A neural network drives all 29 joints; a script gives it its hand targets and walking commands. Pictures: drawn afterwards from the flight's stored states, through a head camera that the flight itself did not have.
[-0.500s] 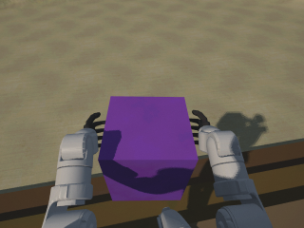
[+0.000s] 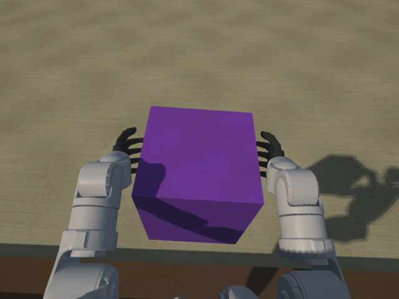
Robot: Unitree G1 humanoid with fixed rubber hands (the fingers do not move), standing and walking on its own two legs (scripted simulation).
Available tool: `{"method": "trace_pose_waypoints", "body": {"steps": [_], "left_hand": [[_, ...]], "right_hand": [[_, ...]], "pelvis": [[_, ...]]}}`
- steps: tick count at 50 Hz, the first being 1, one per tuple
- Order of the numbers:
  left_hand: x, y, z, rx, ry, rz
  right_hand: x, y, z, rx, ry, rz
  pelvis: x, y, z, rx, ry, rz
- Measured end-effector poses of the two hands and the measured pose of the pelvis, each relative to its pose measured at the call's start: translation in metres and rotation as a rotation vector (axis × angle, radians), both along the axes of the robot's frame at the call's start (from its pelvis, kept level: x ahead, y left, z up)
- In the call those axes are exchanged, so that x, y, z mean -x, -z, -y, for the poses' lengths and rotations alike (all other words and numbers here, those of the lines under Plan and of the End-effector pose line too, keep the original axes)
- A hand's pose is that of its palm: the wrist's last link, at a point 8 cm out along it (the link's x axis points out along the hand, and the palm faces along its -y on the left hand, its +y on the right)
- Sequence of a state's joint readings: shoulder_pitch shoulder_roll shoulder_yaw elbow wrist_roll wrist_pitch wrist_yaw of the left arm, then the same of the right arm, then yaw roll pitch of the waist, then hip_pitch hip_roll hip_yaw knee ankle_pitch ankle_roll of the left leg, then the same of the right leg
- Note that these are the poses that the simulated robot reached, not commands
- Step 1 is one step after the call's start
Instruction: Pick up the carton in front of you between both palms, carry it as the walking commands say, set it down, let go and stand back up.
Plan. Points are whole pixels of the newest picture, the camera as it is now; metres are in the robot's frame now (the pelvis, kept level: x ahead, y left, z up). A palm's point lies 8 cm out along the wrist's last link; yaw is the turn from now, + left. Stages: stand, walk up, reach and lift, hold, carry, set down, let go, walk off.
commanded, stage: carry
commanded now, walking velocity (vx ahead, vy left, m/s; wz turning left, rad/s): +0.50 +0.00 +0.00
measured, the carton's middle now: (196, 181) +0.37 +0.01 +0.02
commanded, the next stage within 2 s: none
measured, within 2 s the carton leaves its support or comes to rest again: neither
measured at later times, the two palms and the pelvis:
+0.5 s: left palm (167, 114) +0.75 +0.12 -0.12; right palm (247, 110) +0.77 -0.18 -0.12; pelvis +0.42 -0.04 -0.18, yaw -3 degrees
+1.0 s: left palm (189, 83) +1.20 +0.06 -0.28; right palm (245, 86) +1.15 -0.24 -0.27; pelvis +0.84 -0.03 -0.31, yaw -4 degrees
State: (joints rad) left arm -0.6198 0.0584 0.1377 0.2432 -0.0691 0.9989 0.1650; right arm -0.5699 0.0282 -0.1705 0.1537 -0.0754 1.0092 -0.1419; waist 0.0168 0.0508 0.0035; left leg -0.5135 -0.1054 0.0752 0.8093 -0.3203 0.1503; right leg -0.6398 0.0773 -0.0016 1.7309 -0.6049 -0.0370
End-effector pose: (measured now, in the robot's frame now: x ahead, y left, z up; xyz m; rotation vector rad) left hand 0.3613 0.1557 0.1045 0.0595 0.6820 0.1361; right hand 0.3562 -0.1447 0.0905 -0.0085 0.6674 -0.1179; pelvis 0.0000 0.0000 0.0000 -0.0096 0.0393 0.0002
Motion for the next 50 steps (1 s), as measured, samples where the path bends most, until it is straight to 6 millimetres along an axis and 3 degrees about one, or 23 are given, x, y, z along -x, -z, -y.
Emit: {"method": "trace_pose_waypoints", "body": {"steps": [5, 8, 11, 14, 16, 18, 22, 27, 30, 33, 35, 37, 39, 44, 47, 50], "left_hand": [[-0.077, 0.072, 0.029, 0.018, 0.057, -0.099], [-0.122, 0.107, 0.046, 0.033, 0.095, -0.14], [-0.176, 0.134, 0.063, 0.063, 0.12, -0.108], [-0.235, 0.154, 0.073, 0.07, 0.112, -0.034], [-0.271, 0.167, 0.071, 0.046, 0.086, 0.015], [-0.3, 0.181, 0.064, 0.039, 0.06, 0.011], [-0.351, 0.209, 0.045, 0.047, -0.012, -0.056], [-0.425, 0.229, 0.025, 0.013, -0.066, -0.096], [-0.485, 0.237, 0.015, -0.003, -0.073, -0.057], [-0.556, 0.247, 0.007, -0.006, -0.065, 0.023], [-0.608, 0.261, 0.005, 0.006, -0.049, 0.07], [-0.652, 0.284, 0.01, 0.033, -0.011, 0.058], [-0.687, 0.308, 0.021, 0.027, 0.026, 0.003], [-0.753, 0.363, 0.062, 0.056, 0.102, -0.157], [-0.791, 0.38, 0.083, 0.078, 0.124, -0.181], [-0.837, 0.383, 0.099, 0.082, 0.13, -0.163]], "right_hand": [[-0.05, 0.071, 0.027, -0.023, 0.101, -0.101], [-0.086, 0.098, 0.043, -0.022, 0.15, -0.14], [-0.137, 0.113, 0.06, -0.005, 0.178, -0.107], [-0.204, 0.128, 0.071, 0.0, 0.162, -0.033], [-0.254, 0.139, 0.07, 0.002, 0.122, 0.015], [-0.294, 0.152, 0.063, 0.003, 0.094, 0.011], [-0.363, 0.182, 0.045, 0.012, 0.025, -0.056], [-0.448, 0.22, 0.025, -0.019, -0.029, -0.098], [-0.508, 0.235, 0.014, -0.03, -0.042, -0.058], [-0.575, 0.248, 0.007, -0.025, -0.042, 0.022], [-0.621, 0.259, 0.005, -0.001, -0.036, 0.069], [-0.659, 0.278, 0.008, 0.025, -0.018, 0.057], [-0.682, 0.302, 0.02, 0.023, 0.019, -0.001], [-0.717, 0.354, 0.056, -0.007, 0.12, -0.159], [-0.748, 0.363, 0.076, -0.02, 0.173, -0.18], [-0.793, 0.364, 0.093, -0.045, 0.204, -0.16]], "pelvis": [[-0.078, 0.039, -0.006, -0.041, 0.033, -0.02], [-0.126, 0.056, -0.004, -0.025, 0.038, -0.02], [-0.179, 0.082, 0.005, -0.025, 0.036, -0.018], [-0.242, 0.121, 0.018, -0.04, 0.053, 0.005], [-0.277, 0.146, 0.023, -0.009, 0.091, 0.012], [-0.31, 0.159, 0.029, 0.02, 0.084, 0.015], [-0.374, 0.174, 0.038, 0.02, 0.064, -0.011], [-0.457, 0.193, 0.035, 0.028, 0.057, -0.018], [-0.516, 0.218, 0.03, 0.024, 0.054, -0.011], [-0.583, 0.257, 0.023, 0.039, 0.036, -0.001], [-0.628, 0.287, 0.021, 0.022, 0.032, -0.012], [-0.657, 0.305, 0.02, -0.022, 0.024, -0.047], [-0.68, 0.314, 0.016, -0.039, 0.032, -0.056], [-0.745, 0.315, 0.015, -0.04, 0.042, -0.073], [-0.788, 0.312, 0.021, -0.033, 0.054, -0.073], [-0.839, 0.31, 0.032, -0.03, 0.072, -0.081]]}}
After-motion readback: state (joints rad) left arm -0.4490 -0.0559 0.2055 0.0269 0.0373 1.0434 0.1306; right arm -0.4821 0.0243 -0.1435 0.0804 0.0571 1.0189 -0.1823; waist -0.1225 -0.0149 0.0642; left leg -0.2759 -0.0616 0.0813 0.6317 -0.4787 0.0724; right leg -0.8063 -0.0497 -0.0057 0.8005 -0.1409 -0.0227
